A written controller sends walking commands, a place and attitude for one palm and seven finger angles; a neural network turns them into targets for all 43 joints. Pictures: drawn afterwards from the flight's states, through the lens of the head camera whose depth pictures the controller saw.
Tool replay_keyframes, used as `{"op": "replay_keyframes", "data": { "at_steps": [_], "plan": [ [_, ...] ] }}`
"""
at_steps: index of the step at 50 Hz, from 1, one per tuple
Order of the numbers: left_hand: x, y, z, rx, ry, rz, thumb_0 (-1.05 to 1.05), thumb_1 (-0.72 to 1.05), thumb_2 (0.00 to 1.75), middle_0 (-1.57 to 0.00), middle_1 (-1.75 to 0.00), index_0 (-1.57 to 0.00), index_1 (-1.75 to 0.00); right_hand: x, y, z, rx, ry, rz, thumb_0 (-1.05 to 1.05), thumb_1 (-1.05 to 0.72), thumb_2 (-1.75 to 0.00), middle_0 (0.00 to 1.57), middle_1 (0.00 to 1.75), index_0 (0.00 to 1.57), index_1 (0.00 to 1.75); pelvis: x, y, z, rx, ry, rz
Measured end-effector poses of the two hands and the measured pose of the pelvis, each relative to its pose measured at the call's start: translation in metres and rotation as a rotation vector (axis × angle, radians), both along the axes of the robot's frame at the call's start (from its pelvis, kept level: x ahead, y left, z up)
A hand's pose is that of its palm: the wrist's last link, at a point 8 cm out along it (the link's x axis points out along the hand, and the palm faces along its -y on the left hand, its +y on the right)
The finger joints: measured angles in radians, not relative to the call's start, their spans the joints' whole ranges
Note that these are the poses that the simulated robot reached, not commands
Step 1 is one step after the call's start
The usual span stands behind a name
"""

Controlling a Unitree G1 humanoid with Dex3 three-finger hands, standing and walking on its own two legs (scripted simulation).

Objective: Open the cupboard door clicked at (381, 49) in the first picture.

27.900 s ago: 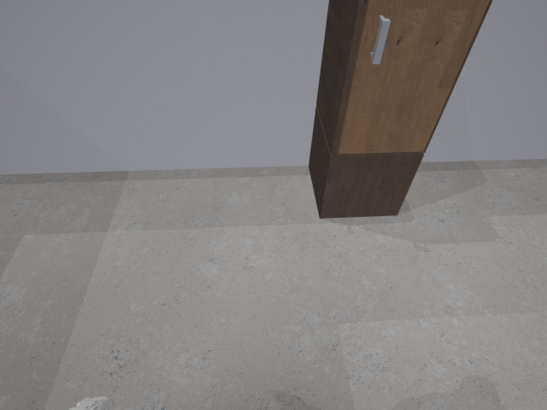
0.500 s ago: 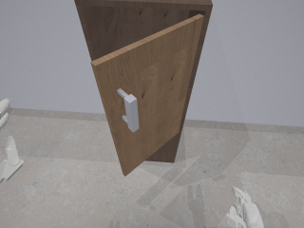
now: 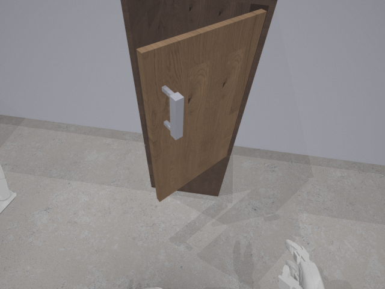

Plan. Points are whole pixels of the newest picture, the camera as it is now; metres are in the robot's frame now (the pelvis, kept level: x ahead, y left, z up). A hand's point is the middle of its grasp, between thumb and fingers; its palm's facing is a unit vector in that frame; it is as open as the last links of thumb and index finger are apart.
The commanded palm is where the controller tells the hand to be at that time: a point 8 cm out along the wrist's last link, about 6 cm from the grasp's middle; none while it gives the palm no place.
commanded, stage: step back with the hand held close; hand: left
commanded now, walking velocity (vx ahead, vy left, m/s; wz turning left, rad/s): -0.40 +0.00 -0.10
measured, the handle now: (171, 112) +0.46 +0.09 +0.11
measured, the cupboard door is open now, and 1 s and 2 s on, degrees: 47 47 47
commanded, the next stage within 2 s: stop stepping back and stand still in 0.24 s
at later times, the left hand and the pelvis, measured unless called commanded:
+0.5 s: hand out of the picture +0.08 +0.22 +0.16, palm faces +0.30 -0.77 -0.56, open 7.4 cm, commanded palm +0.01 +0.26 +0.18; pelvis -0.14 -0.03 +0.01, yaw -2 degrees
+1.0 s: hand out of the picture -0.02 +0.23 +0.17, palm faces +0.46 -0.76 -0.46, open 7.4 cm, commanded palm -0.08 +0.26 +0.18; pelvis -0.21 -0.04 +0.00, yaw +1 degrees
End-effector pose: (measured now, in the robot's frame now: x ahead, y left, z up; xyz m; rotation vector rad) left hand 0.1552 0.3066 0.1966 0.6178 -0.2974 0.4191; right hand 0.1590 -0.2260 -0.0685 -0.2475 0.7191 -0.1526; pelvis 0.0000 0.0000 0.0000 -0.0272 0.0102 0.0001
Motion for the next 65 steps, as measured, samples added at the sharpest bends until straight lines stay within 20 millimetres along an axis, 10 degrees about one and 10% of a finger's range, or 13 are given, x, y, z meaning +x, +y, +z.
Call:
{"op": "replay_keyframes", "data": {
  "at_steps": [12, 37, 60, 65],
  "plan": [
    [-0.026, -0.063, -0.011, -0.027, 0.144, -0.166, 0.01, 0.89, 0.90, -0.22, -0.30, -0.21, -0.30, -0.046, -0.030, 0.002, 0.063, -0.019, -0.018, 0.01, -0.90, -0.90, 0.20, 0.30, 0.21, 0.30, -0.067, -0.029, 0.006, 0.034, 0.045, -0.070],
    [-0.185, -0.051, -0.011, -0.106, 0.009, -0.025, 0.01, 0.89, 0.90, -0.22, -0.30, -0.21, -0.30, -0.219, -0.053, -0.003, -0.022, 0.051, -0.028, 0.01, -0.90, -0.90, 0.20, 0.30, 0.20, 0.30, -0.187, -0.039, 0.005, 0.050, -0.011, -0.014],
    [-0.225, -0.026, -0.014, -0.057, 0.001, 0.028, 0.01, 0.89, 0.90, -0.22, -0.30, -0.21, -0.30, -0.227, -0.030, -0.006, 0.001, -0.012, 0.016, 0.01, -0.90, -0.90, 0.20, 0.30, 0.20, 0.30, -0.211, -0.027, -0.002, 0.045, -0.061, 0.032],
    [-0.202, -0.016, -0.119, -0.252, 0.441, 0.083, 0.00, 0.90, 0.90, -0.20, -0.30, -0.20, -0.30, -0.219, -0.027, -0.034, 0.070, 0.084, 0.083, 0.01, -0.90, -0.90, 0.20, 0.30, 0.20, 0.30, -0.212, -0.023, -0.005, 0.037, -0.032, 0.066]
  ]
}}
